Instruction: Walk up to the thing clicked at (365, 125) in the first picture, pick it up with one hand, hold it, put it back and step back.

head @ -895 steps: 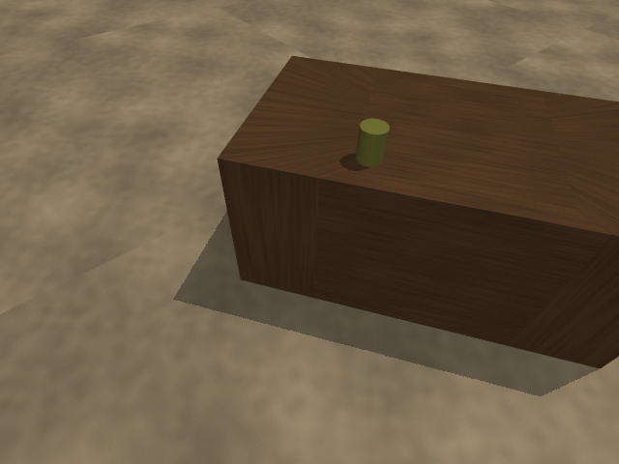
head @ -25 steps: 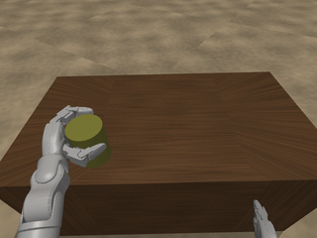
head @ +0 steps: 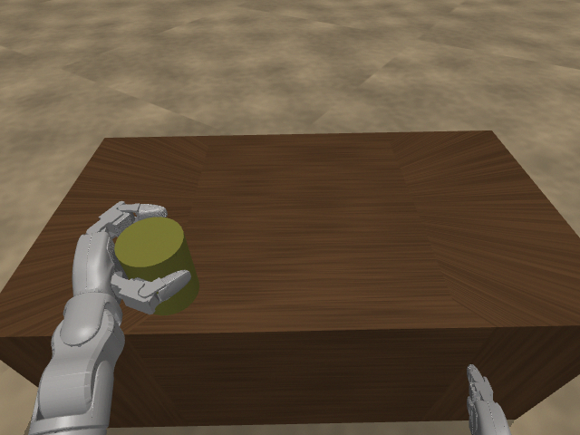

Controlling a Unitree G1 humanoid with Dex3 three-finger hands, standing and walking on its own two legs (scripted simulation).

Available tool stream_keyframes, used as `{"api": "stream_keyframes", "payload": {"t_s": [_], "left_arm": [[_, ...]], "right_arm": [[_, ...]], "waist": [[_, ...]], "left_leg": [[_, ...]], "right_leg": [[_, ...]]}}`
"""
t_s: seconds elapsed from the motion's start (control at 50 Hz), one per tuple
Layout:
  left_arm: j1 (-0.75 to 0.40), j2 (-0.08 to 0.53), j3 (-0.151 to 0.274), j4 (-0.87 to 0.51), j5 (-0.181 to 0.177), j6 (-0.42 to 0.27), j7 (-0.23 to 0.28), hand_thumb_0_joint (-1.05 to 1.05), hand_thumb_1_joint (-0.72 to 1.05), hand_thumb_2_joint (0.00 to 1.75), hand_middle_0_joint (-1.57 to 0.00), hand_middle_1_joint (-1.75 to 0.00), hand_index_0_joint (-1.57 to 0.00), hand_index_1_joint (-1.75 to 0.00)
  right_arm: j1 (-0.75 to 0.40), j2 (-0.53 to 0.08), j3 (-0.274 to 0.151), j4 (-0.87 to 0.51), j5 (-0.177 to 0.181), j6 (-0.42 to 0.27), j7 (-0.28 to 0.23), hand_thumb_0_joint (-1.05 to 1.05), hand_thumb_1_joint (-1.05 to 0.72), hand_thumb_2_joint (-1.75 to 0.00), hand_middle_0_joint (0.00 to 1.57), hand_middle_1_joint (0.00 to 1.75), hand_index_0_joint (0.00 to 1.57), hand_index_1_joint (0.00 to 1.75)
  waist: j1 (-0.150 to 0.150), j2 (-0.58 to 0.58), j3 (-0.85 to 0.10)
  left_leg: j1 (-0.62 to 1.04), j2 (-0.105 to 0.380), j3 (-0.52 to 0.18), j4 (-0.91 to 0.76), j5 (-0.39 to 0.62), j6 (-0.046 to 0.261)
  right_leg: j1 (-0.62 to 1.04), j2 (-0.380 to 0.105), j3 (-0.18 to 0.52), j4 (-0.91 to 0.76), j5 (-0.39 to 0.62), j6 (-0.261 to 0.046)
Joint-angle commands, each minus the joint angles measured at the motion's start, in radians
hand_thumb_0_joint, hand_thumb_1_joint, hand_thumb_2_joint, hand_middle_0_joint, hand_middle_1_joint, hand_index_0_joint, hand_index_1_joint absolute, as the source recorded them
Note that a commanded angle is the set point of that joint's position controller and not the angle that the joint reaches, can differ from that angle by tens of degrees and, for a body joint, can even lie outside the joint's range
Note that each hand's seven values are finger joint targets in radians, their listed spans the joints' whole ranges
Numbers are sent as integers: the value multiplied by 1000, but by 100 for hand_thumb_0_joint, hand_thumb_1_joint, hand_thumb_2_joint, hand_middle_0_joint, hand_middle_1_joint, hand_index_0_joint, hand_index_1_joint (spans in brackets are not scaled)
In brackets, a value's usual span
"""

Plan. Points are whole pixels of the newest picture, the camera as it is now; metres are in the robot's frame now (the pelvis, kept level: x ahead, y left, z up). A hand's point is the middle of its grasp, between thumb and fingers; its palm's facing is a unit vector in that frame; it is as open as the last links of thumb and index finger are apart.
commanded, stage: hold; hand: left
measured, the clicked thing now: (161, 267) +0.32 +0.17 +0.11
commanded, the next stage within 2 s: crouch in 0.76 s
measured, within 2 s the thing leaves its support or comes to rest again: neither
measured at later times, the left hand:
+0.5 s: hand (153, 249) +0.33 +0.17 +0.14, palm faces +0.19 -0.98 +0.00, open 11.1 cm
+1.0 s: hand (157, 243) +0.33 +0.16 +0.15, palm faces +0.17 -0.99 +0.00, open 11.1 cm
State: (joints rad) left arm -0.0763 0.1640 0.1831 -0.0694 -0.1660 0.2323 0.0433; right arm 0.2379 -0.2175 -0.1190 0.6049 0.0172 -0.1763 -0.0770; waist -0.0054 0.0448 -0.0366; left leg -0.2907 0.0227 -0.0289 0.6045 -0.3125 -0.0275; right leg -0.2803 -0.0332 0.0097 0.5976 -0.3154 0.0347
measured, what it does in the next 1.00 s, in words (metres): stands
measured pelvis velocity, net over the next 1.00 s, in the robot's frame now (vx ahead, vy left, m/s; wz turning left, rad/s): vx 0.00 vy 0.00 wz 0.00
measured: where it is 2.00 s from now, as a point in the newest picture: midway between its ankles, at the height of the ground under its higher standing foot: outside the picture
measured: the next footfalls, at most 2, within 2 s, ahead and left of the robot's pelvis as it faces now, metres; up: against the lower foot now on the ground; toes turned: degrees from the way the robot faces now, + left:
none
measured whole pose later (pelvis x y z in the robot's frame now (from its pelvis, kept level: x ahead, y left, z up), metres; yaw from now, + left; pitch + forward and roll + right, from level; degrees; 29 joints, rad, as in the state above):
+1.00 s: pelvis +0.00 +0.00 +0.00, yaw +0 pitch -1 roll +0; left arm -0.14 0.16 0.18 -0.02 -0.16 0.19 0.05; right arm 0.23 -0.20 -0.09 0.62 0.02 -0.18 -0.09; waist -0.01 0.03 -0.03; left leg -0.27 0.02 -0.03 0.59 -0.30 -0.03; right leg -0.26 -0.03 0.01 0.58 -0.31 0.04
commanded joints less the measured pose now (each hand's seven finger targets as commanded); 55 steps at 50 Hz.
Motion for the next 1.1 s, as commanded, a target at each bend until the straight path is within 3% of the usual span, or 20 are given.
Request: {"api": "stream_keyframes", "payload": {"t_s": [0.0, 0.04, 0.12, 0.2, 0.24, 0.34, 0.42, 0.46, 0.5, 0.58, 0.6, 0.66, 0.72, 0.76, 0.8, 0.88, 0.96, 1.0, 1.04, 1.08], "left_arm": [[-425, 171, 86, -273, -23, -114, 2, 0, -2, 126, -123, -144, -125, -144], [-469, 154, 66, -265, -25, -113, -7, 0, -3, 129, -125, -146, -128, -147], [-390, 108, 25, -146, -29, -83, -25, 0, 0, 130, -127, -147, -129, -148], [-440, 128, 27, -194, -27, -75, -29, 0, 0, 127, -126, -144, -128, -145], [-431, 149, 65, -162, -27, -77, -17, 0, -6, 125, -124, -144, -127, -144], [-487, 193, 110, -282, -15, -136, 16, 0, -7, 122, -119, -140, -121, -140], [-453, 168, 78, -320, -12, -155, 23, 0, -4, 125, -121, -143, -123, -143], [-406, 121, 43, -208, -12, -139, 13, 0, -6, 127, -123, -145, -125, -145], [-439, 180, 84, -203, -11, -134, 5, 0, -6, 127, -125, -146, -128, -146], [-395, 135, 47, -187, -23, -106, -16, 0, -2, 129, -127, -147, -129, -148], [-398, 155, 76, -190, -34, -102, -18, 0, -1, 129, -128, -147, -130, -148], [-344, 106, 44, -134, -43, -80, -32, 0, -3, 128, -125, -146, -128, -146], [-463, 172, 76, -292, -34, -103, -20, 0, -4, 124, -122, -142, -125, -142], [-467, 147, 45, -321, -22, -117, -11, 0, -2, 125, -121, -142, -124, -142], [-444, 159, 65, -294, -17, -129, 4, 0, -4, 123, -119, -140, -122, -140], [-508, 182, 61, -352, -2, -145, 16, 0, 3, 127, -125, -143, -127, -144], [-382, 104, 56, -80, -21, -121, -4, 0, 1, 132, -131, -150, -133, -150], [-368, 123, 72, 9, -23, -114, -18, 0, 4, 133, -132, -150, -134, -150], [-383, 115, 48, 46, -11, -121, -31, 0, 8, 135, -134, -152, -136, -152], [-425, 138, 69, 67, -8, -148, -33, 0, 9, 133, -133, -150, -135, -150]], "right_arm": [[-123, -134, -47, -130, 2, -57, -13, 0, 51, -6, 5, 5, 5, 5], [-134, -92, -9, -159, 3, -63, -10, 0, 51, -6, 5, 5, 5, 5], [-121, -107, -16, -131, 4, -65, -7, 0, 52, -6, 5, 5, 5, 5], [-94, -112, -22, -126, 7, -63, 4, 0, 52, -6, 5, 5, 5, 5], [-94, -163, -59, -163, 7, -66, 0, 0, 51, -6, 5, 5, 5, 5], [-110, -139, -48, -185, 3, -64, 1, 0, 51, -6, 5, 5, 5, 5], [-132, -109, -25, -189, 2, -63, -4, 0, 50, -6, 5, 5, 5, 5], [-138, -105, -17, -176, 0, -59, -7, 0, 50, -7, 5, 5, 5, 5], [-132, -126, -37, -124, 1, -52, -5, 0, 50, -7, 5, 5, 5, 5], [-121, -99, -18, -127, 4, -55, 0, 0, 51, -6, 5, 5, 5, 5], [-106, -128, -41, -109, 4, -54, -1, 0, 51, -6, 5, 5, 5, 5], [-81, -130, -33, -131, 6, -56, 3, 0, 52, -6, 5, 5, 5, 5], [-74, -141, -49, -124, 7, -56, 3, 0, 52, -6, 5, 5, 5, 5], [-95, -126, -31, -170, 4, -64, 4, 0, 52, -6, 5, 5, 5, 5], [-120, -153, -48, -188, 1, -68, -9, 0, 51, -6, 5, 5, 5, 5], [-137, -91, -7, -158, -1, -64, -16, 0, 53, -6, 5, 5, 5, 5], [-116, -62, 20, -134, 0, -57, -8, 0, 54, -5, 5, 5, 5, 5], [-104, -118, -21, -136, -1, -50, -6, 0, 54, -5, 5, 5, 5, 5], [-65, -81, 14, -122, 1, -45, 11, 0, 55, -5, 5, 5, 5, 5], [-68, -114, -19, -125, 1, -47, 17, 0, 56, -5, 5, 5, 5, 5]], "waist": [[-15, -51, -204], [-16, -32, -213], [-18, -55, -150], [-9, -15, -186], [-16, -56, -220], [14, -32, -260], [14, -4, -267], [7, -28, -229], [4, 5, -205], [-6, -20, -155], [-7, -46, -157], [-24, -90, -159], [-16, -45, -223], [-21, -53, -260], [-16, -61, -273], [-3, 4, -269], [-15, -81, -156], [-26, -83, -136], [-21, -70, -107], [-31, -76, -126]], "left_leg": [[93, -26, 40, -72, 206, 31], [101, -25, 37, -82, 192, 31], [75, -27, 39, -91, 166, 33], [91, -25, 37, -102, 171, 27], [119, -19, 34, -95, 214, 27], [113, -20, 36, -83, 250, 23], [109, -26, 40, -81, 236, 22], [96, -21, 38, -82, 238, 24], [90, -25, 42, -90, 201, 24], [72, -27, 44, -112, 121, 30], [75, -25, 43, -112, 123, 31], [97, -25, 46, -102, 170, 37], [134, -25, 44, -94, 223, 33], [155, -26, 44, -82, 262, 33], [147, -28, 44, -74, 277, 34], [139, -32, 45, -79, 256, 27], [80, -31, 45, -92, 172, 37], [67, -28, 47, -99, 170, 34], [51, -29, 49, -102, 152, 34], [57, -29, 51, -90, 168, 35]], "right_leg": [[31, 28, -51, -91, 230, -15], [39, 28, -55, -96, 216, -17], [11, 30, -61, -104, 191, -17], [17, 34, -66, -105, 190, -26], [37, 38, -69, -97, 222, -24], [78, 36, -58, -88, 246, -24], [87, 32, -51, -91, 240, -24], [82, 32, -53, -95, 243, -23], [54, 31, -51, -99, 216, -23], [31, 34, -60, -129, 148, -22], [30, 36, -62, -128, 146, -22], [23, 36, -61, -124, 196, -15], [30, 34, -60, -107, 240, -20], [57, 31, -57, -100, 278, -15], [77, 28, -50, -98, 294, -13], [72, 25, -49, -95, 272, -20], [40, 27, -53, -119, 204, -13], [16, 30, -54, -122, 205, -16], [-4, 29, -56, -127, 184, -20], [-10, 28, -53, -116, 203, -19]]}}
